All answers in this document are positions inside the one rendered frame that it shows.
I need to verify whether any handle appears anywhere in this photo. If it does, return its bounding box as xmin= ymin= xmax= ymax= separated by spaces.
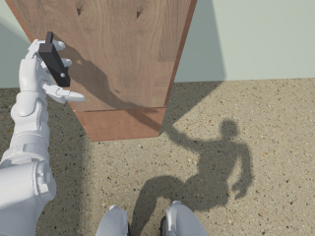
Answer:
xmin=38 ymin=31 xmax=71 ymax=88

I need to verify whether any cupboard door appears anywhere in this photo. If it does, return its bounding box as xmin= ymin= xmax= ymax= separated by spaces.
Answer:
xmin=11 ymin=0 xmax=191 ymax=111

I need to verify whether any left robot upper arm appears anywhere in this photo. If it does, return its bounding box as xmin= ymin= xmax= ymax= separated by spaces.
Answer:
xmin=0 ymin=160 xmax=57 ymax=236

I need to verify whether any robot right thigh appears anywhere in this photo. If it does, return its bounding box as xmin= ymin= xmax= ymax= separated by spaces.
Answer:
xmin=165 ymin=205 xmax=209 ymax=236

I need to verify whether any left robot forearm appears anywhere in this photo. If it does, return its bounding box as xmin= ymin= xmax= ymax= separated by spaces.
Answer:
xmin=0 ymin=90 xmax=50 ymax=169

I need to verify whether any left robot hand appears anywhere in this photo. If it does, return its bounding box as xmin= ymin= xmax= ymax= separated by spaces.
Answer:
xmin=19 ymin=39 xmax=86 ymax=104

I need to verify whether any right robot shin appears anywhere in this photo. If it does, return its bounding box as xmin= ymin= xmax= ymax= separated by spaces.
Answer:
xmin=165 ymin=201 xmax=182 ymax=236

